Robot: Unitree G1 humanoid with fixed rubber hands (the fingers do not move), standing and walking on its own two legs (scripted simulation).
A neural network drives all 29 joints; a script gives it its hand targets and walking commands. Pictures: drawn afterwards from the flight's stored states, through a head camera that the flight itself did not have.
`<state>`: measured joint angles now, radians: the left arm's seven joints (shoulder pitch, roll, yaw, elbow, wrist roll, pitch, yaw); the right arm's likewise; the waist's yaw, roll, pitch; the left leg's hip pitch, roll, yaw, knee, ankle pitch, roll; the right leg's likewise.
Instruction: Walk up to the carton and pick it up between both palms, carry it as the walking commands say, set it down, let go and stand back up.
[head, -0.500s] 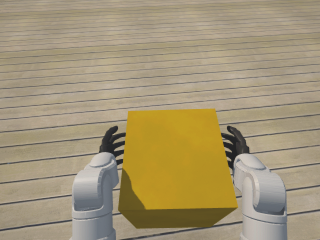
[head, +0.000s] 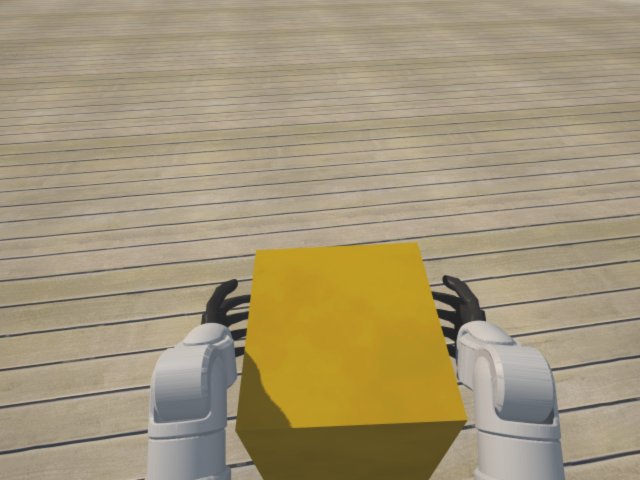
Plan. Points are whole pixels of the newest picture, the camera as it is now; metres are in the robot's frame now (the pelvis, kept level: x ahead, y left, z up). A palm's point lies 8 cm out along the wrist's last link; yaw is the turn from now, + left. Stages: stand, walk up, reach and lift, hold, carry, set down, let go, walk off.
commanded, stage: carry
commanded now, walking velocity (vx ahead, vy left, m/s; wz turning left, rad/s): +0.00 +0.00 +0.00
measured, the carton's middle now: (342, 372) +0.26 +0.01 +0.02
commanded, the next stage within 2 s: none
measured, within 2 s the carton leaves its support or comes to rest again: neither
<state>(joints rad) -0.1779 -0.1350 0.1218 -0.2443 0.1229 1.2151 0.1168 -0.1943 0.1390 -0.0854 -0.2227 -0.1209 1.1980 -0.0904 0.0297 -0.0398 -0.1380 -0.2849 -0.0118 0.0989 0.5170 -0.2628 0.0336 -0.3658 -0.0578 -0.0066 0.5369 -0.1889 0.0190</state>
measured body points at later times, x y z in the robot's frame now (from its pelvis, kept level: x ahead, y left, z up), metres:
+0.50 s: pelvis -0.05 -0.02 +0.00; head -0.07 -0.02 +0.45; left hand +0.23 +0.12 +0.08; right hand +0.23 -0.17 +0.08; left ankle +0.01 +0.10 -0.73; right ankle +0.05 -0.14 -0.73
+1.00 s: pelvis -0.02 -0.02 +0.00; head -0.03 -0.02 +0.45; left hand +0.26 +0.13 +0.08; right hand +0.26 -0.17 +0.08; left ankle +0.01 +0.10 -0.73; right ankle +0.05 -0.14 -0.73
